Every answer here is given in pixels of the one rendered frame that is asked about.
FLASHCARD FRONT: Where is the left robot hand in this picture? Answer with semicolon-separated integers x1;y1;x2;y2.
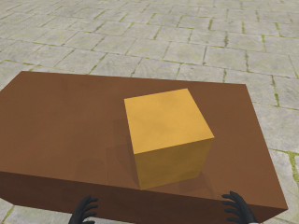
68;195;98;224

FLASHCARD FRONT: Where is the pedestal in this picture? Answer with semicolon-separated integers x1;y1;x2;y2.
0;71;289;224

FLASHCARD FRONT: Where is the right robot hand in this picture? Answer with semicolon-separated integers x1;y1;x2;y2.
221;191;259;224

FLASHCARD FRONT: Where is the carton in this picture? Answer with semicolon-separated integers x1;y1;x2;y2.
124;89;215;190

